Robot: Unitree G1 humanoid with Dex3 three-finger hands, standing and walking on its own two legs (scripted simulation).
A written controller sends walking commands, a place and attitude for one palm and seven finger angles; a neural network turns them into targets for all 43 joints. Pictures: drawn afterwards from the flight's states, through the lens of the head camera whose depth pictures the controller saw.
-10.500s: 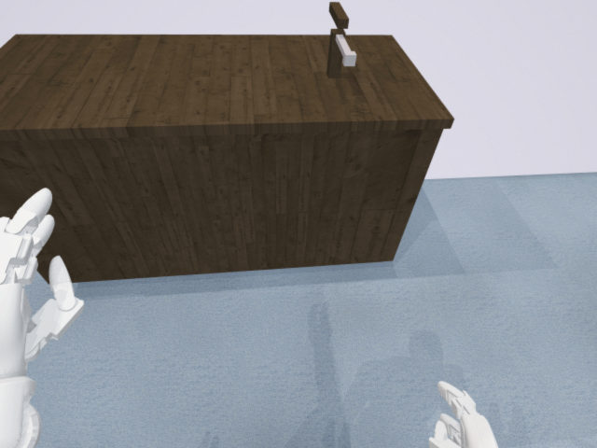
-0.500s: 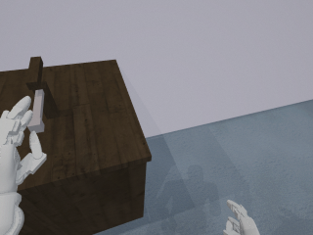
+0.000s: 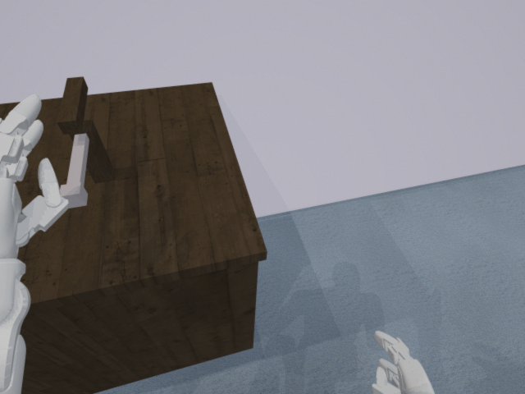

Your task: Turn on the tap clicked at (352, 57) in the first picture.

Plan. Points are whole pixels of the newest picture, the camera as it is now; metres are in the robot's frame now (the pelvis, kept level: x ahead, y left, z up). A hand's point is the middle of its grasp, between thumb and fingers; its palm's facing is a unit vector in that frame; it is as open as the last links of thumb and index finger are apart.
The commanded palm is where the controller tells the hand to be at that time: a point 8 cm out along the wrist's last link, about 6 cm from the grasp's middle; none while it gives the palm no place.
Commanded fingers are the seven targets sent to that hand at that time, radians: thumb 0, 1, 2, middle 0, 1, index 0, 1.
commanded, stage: turn the palm inward beside the body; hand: left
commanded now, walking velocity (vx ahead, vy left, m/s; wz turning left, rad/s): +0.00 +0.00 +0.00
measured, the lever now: (73, 195) +0.34 +0.34 +0.10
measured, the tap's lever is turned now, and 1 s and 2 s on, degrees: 0 0 0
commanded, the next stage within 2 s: none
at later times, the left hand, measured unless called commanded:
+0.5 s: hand (110, 255) +0.22 +0.21 +0.16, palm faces +0.47 -0.83 -0.30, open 7.4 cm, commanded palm +0.16 +0.25 +0.17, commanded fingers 0.00 0.90 0.90 -0.20 -0.30 -0.20 -0.30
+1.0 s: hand (111, 271) +0.21 +0.21 +0.14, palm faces +0.49 -0.85 -0.20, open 7.4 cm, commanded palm +0.15 +0.24 +0.16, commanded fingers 0.00 0.90 0.90 -0.20 -0.30 -0.20 -0.30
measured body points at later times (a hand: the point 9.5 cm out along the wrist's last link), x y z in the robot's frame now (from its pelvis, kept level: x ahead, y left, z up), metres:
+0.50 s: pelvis +0.02 -0.06 -0.01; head +0.01 -0.08 +0.44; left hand +0.19 +0.25 +0.17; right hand +0.23 -0.28 -0.10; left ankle +0.01 +0.07 -0.74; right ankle +0.01 -0.10 -0.74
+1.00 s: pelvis +0.01 -0.05 -0.02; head +0.01 -0.07 +0.43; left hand +0.18 +0.25 +0.15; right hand +0.21 -0.28 -0.10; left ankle +0.01 +0.07 -0.74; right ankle +0.01 -0.10 -0.74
